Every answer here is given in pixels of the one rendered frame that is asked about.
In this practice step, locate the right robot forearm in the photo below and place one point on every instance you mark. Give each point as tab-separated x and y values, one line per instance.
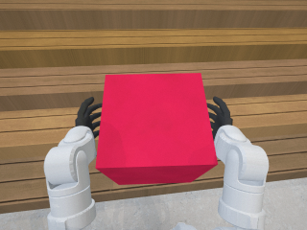
245	174

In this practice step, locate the carton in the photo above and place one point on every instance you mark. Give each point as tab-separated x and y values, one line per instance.
155	129

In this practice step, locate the robot left hand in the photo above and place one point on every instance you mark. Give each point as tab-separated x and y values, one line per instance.
84	119

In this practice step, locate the robot right hand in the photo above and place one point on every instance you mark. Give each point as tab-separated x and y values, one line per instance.
222	118

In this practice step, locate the left robot forearm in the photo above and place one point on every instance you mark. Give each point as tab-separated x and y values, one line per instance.
68	180

